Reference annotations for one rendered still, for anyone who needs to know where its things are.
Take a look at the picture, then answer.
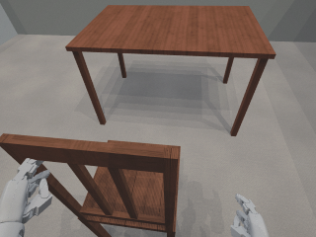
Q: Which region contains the table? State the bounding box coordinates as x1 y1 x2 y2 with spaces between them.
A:
65 5 277 136

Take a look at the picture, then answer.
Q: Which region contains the left robot forearm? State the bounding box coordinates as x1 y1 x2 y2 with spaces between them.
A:
0 221 25 237

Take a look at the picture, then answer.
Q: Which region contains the right robot hand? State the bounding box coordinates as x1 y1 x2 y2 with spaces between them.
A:
230 194 270 237

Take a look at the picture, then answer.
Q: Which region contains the chair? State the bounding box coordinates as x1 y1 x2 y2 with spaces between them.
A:
0 133 181 237

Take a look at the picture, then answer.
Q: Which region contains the left robot hand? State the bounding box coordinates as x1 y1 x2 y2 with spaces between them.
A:
0 158 52 224

